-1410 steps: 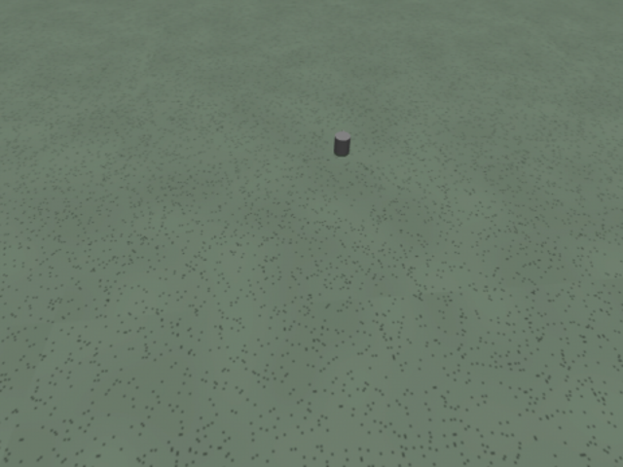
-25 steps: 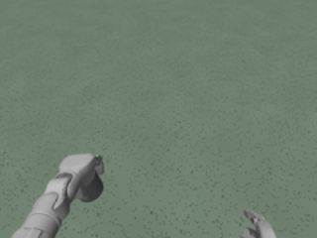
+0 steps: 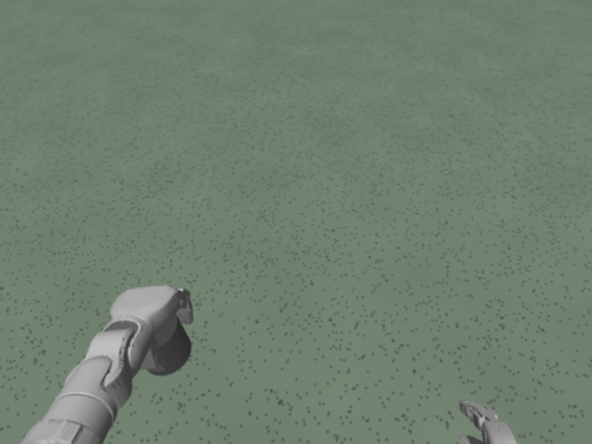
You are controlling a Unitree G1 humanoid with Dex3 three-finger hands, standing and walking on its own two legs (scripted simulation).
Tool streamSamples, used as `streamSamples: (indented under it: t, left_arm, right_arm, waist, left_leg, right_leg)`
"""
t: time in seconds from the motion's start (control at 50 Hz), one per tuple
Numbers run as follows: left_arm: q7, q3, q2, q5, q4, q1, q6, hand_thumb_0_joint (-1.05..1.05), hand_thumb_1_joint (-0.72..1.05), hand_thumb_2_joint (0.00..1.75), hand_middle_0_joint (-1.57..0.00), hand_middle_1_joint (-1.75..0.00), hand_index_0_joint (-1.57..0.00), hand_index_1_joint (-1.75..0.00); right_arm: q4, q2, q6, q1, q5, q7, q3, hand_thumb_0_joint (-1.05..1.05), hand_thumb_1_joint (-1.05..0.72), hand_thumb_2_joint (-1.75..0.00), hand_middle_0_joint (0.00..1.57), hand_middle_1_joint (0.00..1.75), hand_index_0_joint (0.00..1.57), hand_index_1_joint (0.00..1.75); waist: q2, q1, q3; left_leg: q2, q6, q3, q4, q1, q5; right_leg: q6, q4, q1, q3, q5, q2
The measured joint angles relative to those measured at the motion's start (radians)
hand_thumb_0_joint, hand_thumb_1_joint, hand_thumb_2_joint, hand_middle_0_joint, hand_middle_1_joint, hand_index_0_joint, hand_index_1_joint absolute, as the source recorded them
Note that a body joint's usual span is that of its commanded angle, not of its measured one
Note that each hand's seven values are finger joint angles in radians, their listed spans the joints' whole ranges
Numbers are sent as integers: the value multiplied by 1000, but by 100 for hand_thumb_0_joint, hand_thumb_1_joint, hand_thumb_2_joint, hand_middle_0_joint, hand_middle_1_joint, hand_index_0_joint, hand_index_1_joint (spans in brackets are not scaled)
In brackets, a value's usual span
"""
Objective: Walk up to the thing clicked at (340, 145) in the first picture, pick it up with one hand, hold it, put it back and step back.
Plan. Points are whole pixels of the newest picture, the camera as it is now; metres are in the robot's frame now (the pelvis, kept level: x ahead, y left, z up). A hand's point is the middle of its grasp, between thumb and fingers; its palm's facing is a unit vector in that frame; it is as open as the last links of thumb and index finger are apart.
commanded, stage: crouch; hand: left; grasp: from above
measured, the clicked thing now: (161, 330) +0.32 +0.23 -0.09
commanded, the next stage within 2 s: lower in 1.96 s
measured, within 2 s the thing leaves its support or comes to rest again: neither
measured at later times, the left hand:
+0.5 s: hand (188, 347) +0.35 +0.23 -0.22, palm faces -0.41 +0.06 -0.91, open 9.3 cm
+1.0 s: hand (218, 359) +0.41 +0.22 -0.45, palm faces -0.46 -0.02 -0.89, open 9.2 cm
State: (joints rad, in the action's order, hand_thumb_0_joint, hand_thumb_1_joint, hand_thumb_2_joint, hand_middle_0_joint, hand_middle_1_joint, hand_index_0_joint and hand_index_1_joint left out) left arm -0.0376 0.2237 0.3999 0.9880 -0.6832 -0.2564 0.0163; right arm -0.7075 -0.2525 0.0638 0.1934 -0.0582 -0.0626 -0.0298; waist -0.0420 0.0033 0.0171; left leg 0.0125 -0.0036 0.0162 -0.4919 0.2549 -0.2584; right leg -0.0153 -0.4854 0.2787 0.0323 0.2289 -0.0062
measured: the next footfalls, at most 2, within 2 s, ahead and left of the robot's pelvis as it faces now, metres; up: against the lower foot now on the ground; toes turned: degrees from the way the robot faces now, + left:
none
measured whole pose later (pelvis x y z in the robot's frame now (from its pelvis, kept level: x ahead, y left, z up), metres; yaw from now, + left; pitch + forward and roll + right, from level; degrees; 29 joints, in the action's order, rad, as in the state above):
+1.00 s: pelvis -0.07 +0.01 -0.30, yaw -1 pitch +39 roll -5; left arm 0.31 -0.02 0.58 1.21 -1.36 -0.95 0.10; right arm -0.72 -0.23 -0.04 0.24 0.08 0.03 0.02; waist -0.04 0.25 0.17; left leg 0.00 0.00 -0.06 -1.95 1.96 -0.67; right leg -0.03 -1.88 1.95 -0.02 0.62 0.00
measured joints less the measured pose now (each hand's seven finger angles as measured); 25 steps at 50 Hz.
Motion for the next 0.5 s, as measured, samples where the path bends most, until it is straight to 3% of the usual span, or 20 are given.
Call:
streamSamples:
  t: [0.1, 0.22, 0.4, 0.5]
  left_arm:
    - [60, -15, -13, 31, -59, -8, 19, 1, 0, 58, -47, -80, -70, -78]
    - [167, -15, -20, 85, -209, -82, 42, 1, -1, 59, -47, -80, -71, -78]
    - [335, -53, -6, 184, -429, -281, 73, 1, 0, 59, -46, -81, -70, -80]
    - [391, -91, 22, 193, -543, -415, 54, 2, 2, 56, -44, -82, -70, -80]
  right_arm:
    - [5, 3, 4, -1, 7, 7, -3, 1, -90, -89, 20, 30, 20, 30]
    - [-9, 3, -4, -5, 27, 26, -9, 1, -90, -89, 20, 30, 20, 30]
    - [-16, -28, -33, 27, 68, 52, -32, 1, -90, -89, 20, 30, 20, 30]
    - [-27, -29, -46, 47, 83, 44, -33, 1, -90, -89, 20, 30, 20, 30]
  waist:
    - [11, 9, -7]
    - [34, 25, -2]
    - [44, 73, 87]
    - [33, 118, 131]
  left_leg:
    - [0, -1, -4, -20, 28, -5]
    - [1, -5, -19, -127, 164, -36]
    - [7, -8, -42, -554, 651, -178]
    - [9, -4, -46, -784, 920, -252]
  right_leg:
    - [1, -20, 27, -4, 7, 0]
    - [3, -119, 154, -17, 37, 1]
    - [0, -523, 627, -34, 173, 11]
    - [-5, -744, 894, -34, 236, 15]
